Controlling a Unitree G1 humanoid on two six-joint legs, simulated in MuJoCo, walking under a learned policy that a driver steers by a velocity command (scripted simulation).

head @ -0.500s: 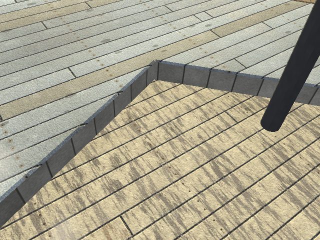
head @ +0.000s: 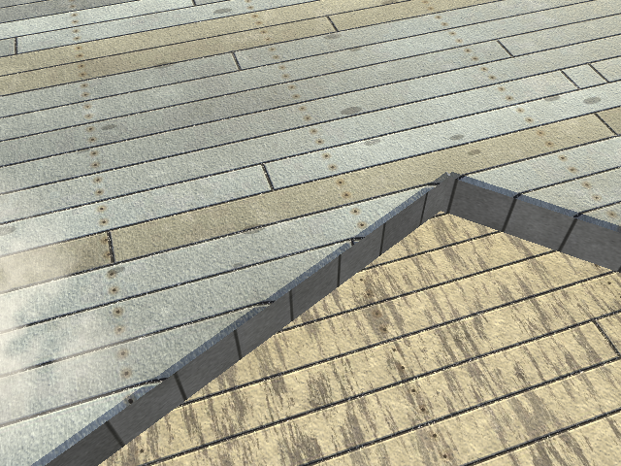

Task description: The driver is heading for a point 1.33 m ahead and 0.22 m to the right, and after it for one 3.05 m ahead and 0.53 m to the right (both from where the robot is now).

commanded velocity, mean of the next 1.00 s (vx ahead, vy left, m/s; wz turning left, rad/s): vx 0.50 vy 0.00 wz -0.13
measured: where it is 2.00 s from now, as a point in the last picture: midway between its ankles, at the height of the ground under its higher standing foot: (413, 192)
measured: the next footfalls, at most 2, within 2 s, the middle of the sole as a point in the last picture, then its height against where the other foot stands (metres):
left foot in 0.32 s outside the picture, level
right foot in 0.88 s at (360, 415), level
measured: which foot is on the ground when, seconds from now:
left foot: up 0.00-0.30, down 0.32-0.90, up 0.92-1.00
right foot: down 0.00-0.34, up 0.36-0.86, down 0.88-1.00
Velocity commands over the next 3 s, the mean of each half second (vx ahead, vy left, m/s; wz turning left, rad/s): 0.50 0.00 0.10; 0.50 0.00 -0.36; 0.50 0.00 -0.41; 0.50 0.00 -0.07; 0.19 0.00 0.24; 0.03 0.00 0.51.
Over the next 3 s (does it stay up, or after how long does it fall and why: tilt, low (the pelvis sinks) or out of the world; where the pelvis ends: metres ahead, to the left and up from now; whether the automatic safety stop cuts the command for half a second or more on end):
stays up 1.35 -0.32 0.13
